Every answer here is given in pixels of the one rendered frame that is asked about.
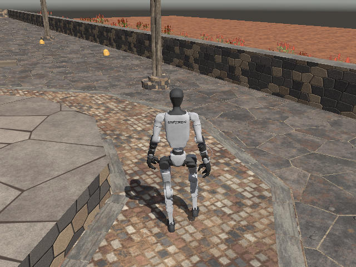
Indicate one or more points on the right robot hand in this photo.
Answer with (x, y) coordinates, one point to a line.
(207, 170)

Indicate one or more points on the robot left foot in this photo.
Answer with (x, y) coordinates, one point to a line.
(172, 226)

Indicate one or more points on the left robot hand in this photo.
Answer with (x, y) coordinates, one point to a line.
(152, 160)

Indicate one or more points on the left robot upper arm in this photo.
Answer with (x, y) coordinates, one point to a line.
(157, 127)

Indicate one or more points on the right robot upper arm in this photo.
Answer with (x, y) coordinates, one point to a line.
(197, 127)

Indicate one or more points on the right robot forearm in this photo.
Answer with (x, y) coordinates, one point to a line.
(203, 151)

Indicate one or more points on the robot left shin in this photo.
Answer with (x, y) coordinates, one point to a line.
(169, 207)

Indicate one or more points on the left robot forearm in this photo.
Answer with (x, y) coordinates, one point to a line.
(152, 149)

